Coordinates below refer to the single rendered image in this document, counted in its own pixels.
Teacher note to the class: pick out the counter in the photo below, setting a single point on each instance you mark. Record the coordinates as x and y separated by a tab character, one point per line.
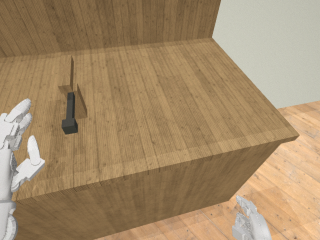
167	122

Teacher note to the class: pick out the robot left forearm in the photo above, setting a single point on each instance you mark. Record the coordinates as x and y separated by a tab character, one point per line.
8	223

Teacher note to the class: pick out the right robot hand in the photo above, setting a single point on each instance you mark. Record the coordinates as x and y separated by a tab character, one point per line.
252	228

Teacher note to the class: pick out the left robot hand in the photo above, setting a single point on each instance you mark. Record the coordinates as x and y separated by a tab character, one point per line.
12	126

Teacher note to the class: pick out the tap lever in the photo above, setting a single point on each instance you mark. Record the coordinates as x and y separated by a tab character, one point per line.
69	125

